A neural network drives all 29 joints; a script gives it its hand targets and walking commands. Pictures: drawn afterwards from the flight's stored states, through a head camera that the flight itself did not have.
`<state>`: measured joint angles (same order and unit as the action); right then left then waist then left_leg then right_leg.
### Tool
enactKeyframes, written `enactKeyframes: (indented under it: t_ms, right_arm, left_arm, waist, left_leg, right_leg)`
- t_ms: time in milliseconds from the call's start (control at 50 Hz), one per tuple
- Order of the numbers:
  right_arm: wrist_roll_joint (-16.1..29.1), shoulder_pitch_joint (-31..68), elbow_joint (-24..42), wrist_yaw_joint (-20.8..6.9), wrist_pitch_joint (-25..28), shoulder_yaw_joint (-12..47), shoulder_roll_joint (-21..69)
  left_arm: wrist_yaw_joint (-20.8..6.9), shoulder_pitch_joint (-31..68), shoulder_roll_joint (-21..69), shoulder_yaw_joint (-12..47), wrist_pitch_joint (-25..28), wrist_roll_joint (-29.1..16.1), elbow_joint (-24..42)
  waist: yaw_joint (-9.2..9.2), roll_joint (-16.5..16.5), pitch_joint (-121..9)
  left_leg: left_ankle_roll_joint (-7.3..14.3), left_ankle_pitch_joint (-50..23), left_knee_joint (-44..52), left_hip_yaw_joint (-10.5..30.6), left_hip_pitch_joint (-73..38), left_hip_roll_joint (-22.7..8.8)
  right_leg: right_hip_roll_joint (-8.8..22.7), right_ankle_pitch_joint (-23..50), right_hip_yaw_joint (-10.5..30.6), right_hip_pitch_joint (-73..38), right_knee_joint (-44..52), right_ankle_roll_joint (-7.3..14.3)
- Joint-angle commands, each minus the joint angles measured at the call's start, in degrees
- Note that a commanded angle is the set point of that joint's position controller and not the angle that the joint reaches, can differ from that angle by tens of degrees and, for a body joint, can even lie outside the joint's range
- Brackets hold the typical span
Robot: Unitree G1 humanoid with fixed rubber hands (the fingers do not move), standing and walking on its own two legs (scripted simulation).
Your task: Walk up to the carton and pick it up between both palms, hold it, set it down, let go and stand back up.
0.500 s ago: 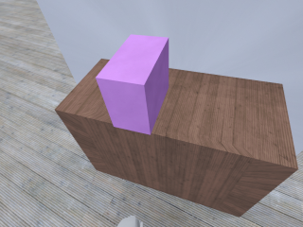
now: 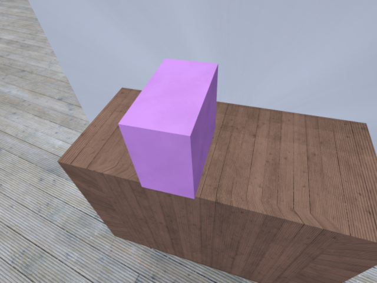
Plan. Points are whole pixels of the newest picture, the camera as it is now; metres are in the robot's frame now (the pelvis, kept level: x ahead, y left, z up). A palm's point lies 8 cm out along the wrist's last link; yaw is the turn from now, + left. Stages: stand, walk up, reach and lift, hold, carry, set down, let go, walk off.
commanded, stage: walk up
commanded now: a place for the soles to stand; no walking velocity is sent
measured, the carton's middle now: (179, 126) +0.53 +0.06 +0.02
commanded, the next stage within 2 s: none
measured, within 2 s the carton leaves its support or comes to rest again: neither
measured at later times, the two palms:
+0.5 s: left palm out of the picture +0.05 +0.26 -0.12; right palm out of the picture +0.03 -0.26 -0.12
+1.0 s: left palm out of the picture +0.08 +0.43 -0.12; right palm out of the picture +0.06 -0.11 -0.12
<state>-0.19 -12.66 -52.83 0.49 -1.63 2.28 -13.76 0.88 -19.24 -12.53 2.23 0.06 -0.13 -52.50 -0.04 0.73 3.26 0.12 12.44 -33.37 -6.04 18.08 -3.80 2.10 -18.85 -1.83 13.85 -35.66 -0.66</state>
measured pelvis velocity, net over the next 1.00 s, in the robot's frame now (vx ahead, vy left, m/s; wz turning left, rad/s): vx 0.00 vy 0.15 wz -0.17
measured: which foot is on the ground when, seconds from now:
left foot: down 0.00-0.56, up 0.58-0.86, down 0.88-1.00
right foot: down 0.00-0.90, up 0.92-1.00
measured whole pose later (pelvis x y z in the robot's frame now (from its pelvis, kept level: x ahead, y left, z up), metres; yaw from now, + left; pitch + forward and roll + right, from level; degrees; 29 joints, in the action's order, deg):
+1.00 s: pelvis +0.00 +0.15 -0.01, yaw -10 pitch -2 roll -1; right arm -1.2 -9.8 -46.6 -2.4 -4.8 1.5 -14.4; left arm 4.5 -20.3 -18.4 -2.2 -1.3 1.5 -45.5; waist -0.1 -0.4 5.4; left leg -1.8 16.8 -38.5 -2.0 18.7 -4.8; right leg 0.7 -31.9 6.9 27.1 -58.2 -0.2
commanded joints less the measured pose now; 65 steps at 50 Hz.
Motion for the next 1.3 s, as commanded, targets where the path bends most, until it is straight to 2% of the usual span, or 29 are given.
enactKeyframes:
  t_ms: [0,40,120,260,500,520,540,560,600,640,680,720,740,800,820,840,860,880,900,920,980,1000,1060,1100,1120,1160,1180,1220,1280]
  right_arm:
    - [-0.35,-2.1,0.54,0.15,1.95,-0.85,-6.85]
    - [-0.32,-1.81,0.47,0.21,2.49,-1.02,-8.19]
    - [0.08,-0.14,0.61,0.27,1.92,-0.97,-8.54]
    - [-0.07,-0.2,0.53,-0.03,1.44,-1.02,-9.98]
    - [0.2,-1.15,-0.21,-0.23,1.32,-1.01,-10.39]
    - [-3.4,3.84,3.54,-1.64,-0.48,-2.55,-15.29]
    - [-4.96,5.99,5.29,-2.27,-1.41,-2.07,-13.12]
    - [-5.56,5.09,6.15,-2.63,-2.23,-1.91,-11.9]
    - [-4.58,3.26,6.07,-2.56,-2.85,-1.24,-9.25]
    - [-4.79,3.65,6.94,-2.59,-2.83,-1.54,-8.48]
    - [-4.64,4.49,7.76,-3.03,-3.28,-1.81,-8.71]
    - [-4.07,4.66,8.51,-3.38,-3.71,-1.86,-8.3]
    - [-3.95,5.52,9.25,-3.48,-3.84,-2.03,-9.09]
    - [-3.12,3.64,9.33,-3.84,-3.35,-2.61,-9.13]
    - [-2.58,-0.08,8.04,-3.87,-2.94,-3.15,-9.64]
    - [-2.48,-5.34,6.35,-3.9,-2.61,-3.79,-10.14]
    - [-2.65,-7.84,6.36,-3.73,-2.27,-4.95,-13.96]
    - [-1.79,-6.64,8.18,-3.32,-2.41,-5.7,-17.66]
    - [-0.82,-3.99,8.7,-2.63,-2.8,-6.19,-21.2]
    - [-0.15,-0.78,9.03,-2.12,-3.04,-5.78,-17.83]
    - [-1.15,3.26,9.13,-1.18,-2.18,-3.67,-10.69]
    - [-1.28,2.58,8.56,-1.21,-1.55,-3.1,-10.05]
    - [-0.85,0.94,6.91,-0.79,-0.44,-2.51,-9.38]
    - [-1.33,0.52,5.72,-0.59,-0.17,-2.42,-10.43]
    - [-1.12,-0.19,5.27,-0.73,0.03,-1.99,-9.87]
    - [-0.78,-4.49,4.81,-1.11,1.07,-0.62,-4.99]
    - [-0.46,-5.11,4.4,-0.98,1.03,0.06,-3.75]
    - [-0.64,-4.46,3.87,-0.52,1.39,-0.17,-5.21]
    - [-0.8,-6.15,1.55,-0.39,2.63,-0.64,-8.11]
  left_arm:
    - [-0.09,1.06,-9.12,-1.76,1.19,-0.45,2.31]
    - [-0.23,-0.03,-8.95,-1.87,1.31,-0.29,1.93]
    - [-0.19,1.11,-9.49,-1.74,0.61,-0.25,2.18]
    - [-0.26,3.57,-10.48,-1.6,0.13,-0.14,1.55]
    - [-0.55,3.29,-10.98,-1.31,0.8,-0.09,0.96]
    - [1.35,-7.2,-12.44,-3.55,1.64,2.31,1.83]
    - [2.82,-10.53,-17.09,-5.1,1.88,2.65,0.77]
    - [4.33,-9.73,-18.05,-5.83,1.81,2.97,0.8]
    - [5.68,-4.65,-14.69,-5.93,2.11,2.96,3.12]
    - [5.18,-4.8,-12.69,-6.04,2.65,3.15,4.63]
    - [4.69,-5.51,-12.23,-6.47,2.9,2.89,5.44]
    - [4.41,-5.23,-14.15,-7.37,2.93,2.96,6.4]
    - [4.38,-3.92,-14.46,-7.44,2.77,3.02,7.57]
    - [3.84,-1.85,-16.95,-8.03,1.73,3.51,9.52]
    - [3.54,-0.05,-16.65,-7.69,1.09,3.65,10.04]
    - [3.35,-0.91,-14.62,-6.95,0.62,4.04,10.25]
    - [2.96,-5.43,-9.38,-5.38,0.17,3.92,10.57]
    - [3.09,-7.02,-5.47,-3.8,0.06,3.11,12.53]
    - [4.31,-4.46,-5.82,-3.88,-0.26,1.49,13.03]
    - [4.46,-3.1,-7.48,-4.16,-0.35,1.11,12.71]
    - [2.62,-7.13,-8.53,-4.9,0.21,1.48,9.92]
    - [1.85,-9.13,-7.32,-4.54,0.38,1.57,9.47]
    - [0.62,-6.38,-6.05,-3.67,0.56,1.84,9.61]
    - [0.27,-6.58,-4.91,-3.5,0.91,1.99,9.26]
    - [0.39,-6.57,-4.89,-3.45,1.12,2.02,8.84]
    - [0.65,-5.03,-8.56,-4.58,1.32,1.95,8.38]
    - [0.62,-2.49,-10.68,-4.51,1.42,0.7,8.35]
    - [0.07,-0.54,-8.52,-3.28,1.35,0.06,5.99]
    - [-0.14,-1.08,-6.22,-1.99,1.97,0.51,4.12]
  waist:
    - [1.06,-6.25,-0.58]
    - [0.24,-3.44,-4.57]
    - [-0.43,-0.23,-4.55]
    - [0.28,0.3,-1.4]
    - [0.73,-1.78,-1.1]
    - [-3.44,1.38,-0.78]
    - [-4.82,-3.79,1.39]
    - [-4.05,-3.07,3.23]
    - [-0.56,-3.27,0.78]
    - [-1.0,-7.25,-1.77]
    - [-1.52,-8.89,-2.4]
    - [-1.18,-11.64,-3.22]
    - [-1.31,-10.75,-2.6]
    - [-0.2,-12.59,-2.62]
    - [1.96,-11.53,-3.53]
    - [4.01,-6.13,-4.47]
    - [3.91,4.95,-7.16]
    - [3.45,15.83,-5.73]
    - [4.76,18.35,-4.59]
    - [4.03,15.35,0.78]
    - [-0.43,9.43,1.06]
    - [-1.45,8.41,-0.93]
    - [-0.93,5.34,0.79]
    - [-2.06,3.14,0.66]
    - [-2.52,2.77,1.15]
    - [-0.43,-7.15,-1.52]
    - [1.24,-4.53,-1.12]
    - [1.13,-4.06,1.33]
    - [0.43,-3.73,0.47]
  left_leg:
    - [3.34,-8.09,3.88,5.08,-7.67,-3.98]
    - [3.56,-13.24,4.54,5.47,-8.09,-5.27]
    - [3.91,-9.02,6.53,5.07,-6.25,-5.13]
    - [3.36,2.56,10.05,5.95,-3.94,-5.42]
    - [2.96,6.88,10.72,5.68,-5.72,-5.31]
    - [0.47,13.98,-2.7,-0.35,2.41,-0.58]
    - [-1.4,18.04,-12.34,2.28,13.54,1.23]
    - [-2.11,17.28,-18.53,8.08,19.51,-2.43]
    - [-2.9,11.39,-20.48,10.75,19.14,-3.79]
    - [-4.06,9.82,-21.06,9.05,15.69,-3.29]
    - [-4.45,8.73,-21.28,8.47,14.88,-3.14]
    - [-4.62,9.21,-20.51,8.99,12.6,-3.87]
    - [-4.02,9.98,-19.13,9.36,11.22,-3.84]
    - [-2.97,8.79,-7.24,6.17,0.79,-1.72]
    - [-2.32,3.66,-0.04,3.72,-5.97,0.28]
    - [-1.78,0.55,4.97,2.27,-12.94,2.0]
    - [-0.48,1.31,8.31,7.33,-18.42,-1.61]
    - [2.29,-0.82,13.18,23.65,-15.95,-14.33]
    - [10.26,10.76,18.55,31.03,-4.24,-19.31]
    - [10.55,16.56,20.41,25.58,2.48,-17.29]
    - [7.19,8.67,14.77,14.34,1.14,-10.36]
    - [7.53,9.17,14.46,14.91,0.31,-10.87]
    - [8.43,16.35,15.3,15.4,1.31,-12.28]
    - [7.7,11.65,12.61,14.25,2.77,-12.61]
    - [6.31,8.67,11.3,13.32,4.86,-12.31]
    - [2.16,9.81,5.23,5.89,6.41,-6.0]
    - [1.34,10.9,4.49,1.99,-1.01,-1.57]
    - [2.39,5.25,8.89,4.11,-9.6,-2.32]
    - [3.39,-0.59,11.84,5.48,-7.85,-5.47]
  right_leg:
    - [5.59,11.42,7.92,6.41,12.11,3.99]
    - [4.76,14.8,6.05,1.63,8.31,3.53]
    - [3.94,10.6,5.55,1.72,7.84,3.49]
    - [3.22,4.56,6.67,4.11,9.31,3.74]
    - [2.59,-0.46,8.17,7.77,11.74,3.4]
    - [9.57,-5.66,20.52,1.72,16.95,7.98]
    - [17.63,-4.73,33.18,-2.93,20.73,11.45]
    - [21.86,-1.97,36.24,-4.56,20.39,13.58]
    - [17.41,11.24,26.57,-6.51,16.8,10.97]
    - [13.36,16.1,21.46,-5.69,15.46,9.83]
    - [12.37,18.46,19.72,-4.4,15.56,9.99]
    - [13.23,14.59,20.0,-2.36,15.65,10.17]
    - [13.18,11.59,20.31,-1.09,15.87,9.87]
    - [11.35,11.3,16.64,5.11,10.46,8.14]
    - [8.1,10.57,12.46,8.03,5.86,6.16]
    - [4.23,9.45,10.13,11.97,-2.13,5.15]
    - [-0.7,0.11,7.47,16.46,-11.37,3.08]
    - [-5.67,-19.06,4.19,23.71,-19.23,0.42]
    - [-4.62,-23.31,5.78,22.45,-26.8,0.97]
    - [-3.12,-18.71,7.46,19.16,-31.15,1.09]
    - [-1.77,-9.68,5.85,13.57,-24.55,1.0]
    - [-1.87,-9.88,4.87,11.12,-21.26,1.3]
    - [-1.85,-7.41,3.85,6.76,-8.34,1.67]
    - [-2.22,3.64,3.32,-0.84,5.78,3.01]
    - [-1.6,8.22,4.98,-5.03,10.69,3.64]
    - [7.28,8.8,20.97,-8.95,16.37,6.78]
    - [9.72,2.85,22.26,0.34,16.94,8.55]
    - [4.82,-1.61,17.55,8.42,17.87,6.78]
    - [1.31,12.7,11.98,2.37,12.53,4.89]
